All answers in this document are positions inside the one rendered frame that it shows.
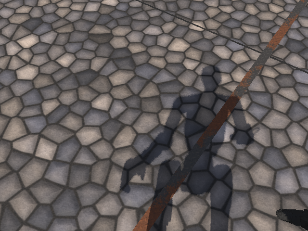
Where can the right robot hand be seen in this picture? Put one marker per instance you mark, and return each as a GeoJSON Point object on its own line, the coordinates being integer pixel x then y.
{"type": "Point", "coordinates": [293, 216]}

